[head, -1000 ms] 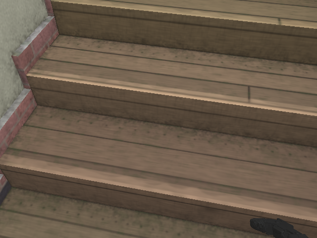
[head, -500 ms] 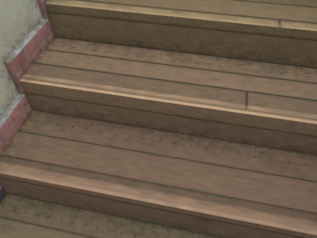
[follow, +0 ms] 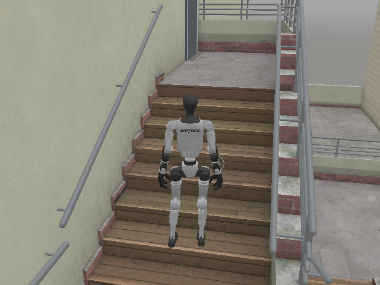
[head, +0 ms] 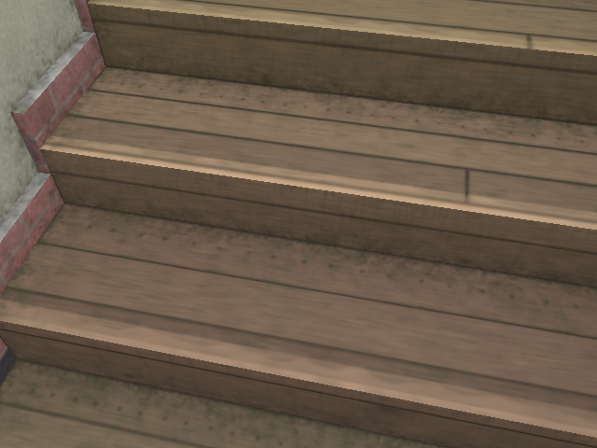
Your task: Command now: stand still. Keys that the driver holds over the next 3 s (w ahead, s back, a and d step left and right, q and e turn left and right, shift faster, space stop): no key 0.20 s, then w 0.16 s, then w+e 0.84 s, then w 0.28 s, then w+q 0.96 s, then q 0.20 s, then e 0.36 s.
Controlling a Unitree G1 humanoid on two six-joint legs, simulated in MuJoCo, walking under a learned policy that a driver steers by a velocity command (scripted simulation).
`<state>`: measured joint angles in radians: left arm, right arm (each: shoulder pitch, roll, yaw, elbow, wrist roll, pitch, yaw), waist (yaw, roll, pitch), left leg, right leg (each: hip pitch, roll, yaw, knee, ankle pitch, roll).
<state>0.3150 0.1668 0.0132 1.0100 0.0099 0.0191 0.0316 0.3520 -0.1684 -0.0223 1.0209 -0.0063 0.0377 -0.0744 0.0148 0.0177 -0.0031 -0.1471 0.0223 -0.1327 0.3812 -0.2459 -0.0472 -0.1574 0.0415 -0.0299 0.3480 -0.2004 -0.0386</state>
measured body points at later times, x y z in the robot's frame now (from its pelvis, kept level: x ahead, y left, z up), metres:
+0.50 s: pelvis +0.02 +0.03 -0.02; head +0.03 +0.05 +0.43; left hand +0.02 +0.29 -0.17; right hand +0.00 -0.21 -0.16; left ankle +0.00 +0.13 -0.75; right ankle -0.02 -0.09 -0.72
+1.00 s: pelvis +0.23 -0.03 +0.10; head +0.21 -0.02 +0.55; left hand +0.43 +0.16 -0.02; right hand +0.23 -0.29 -0.02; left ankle +0.13 +0.15 -0.40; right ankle +0.27 -0.09 -0.58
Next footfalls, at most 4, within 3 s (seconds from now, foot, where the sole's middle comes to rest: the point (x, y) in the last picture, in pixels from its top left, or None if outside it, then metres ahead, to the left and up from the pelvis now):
0.86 right None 0.31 -0.10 -0.62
1.38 left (357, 317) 0.66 -0.07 -0.46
1.96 right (549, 175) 0.89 -0.45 -0.30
2.52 left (422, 5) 1.26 -0.22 -0.13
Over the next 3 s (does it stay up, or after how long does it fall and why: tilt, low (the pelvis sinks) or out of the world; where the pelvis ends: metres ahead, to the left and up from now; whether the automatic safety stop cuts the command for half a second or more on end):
stays up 1.25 -0.27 0.63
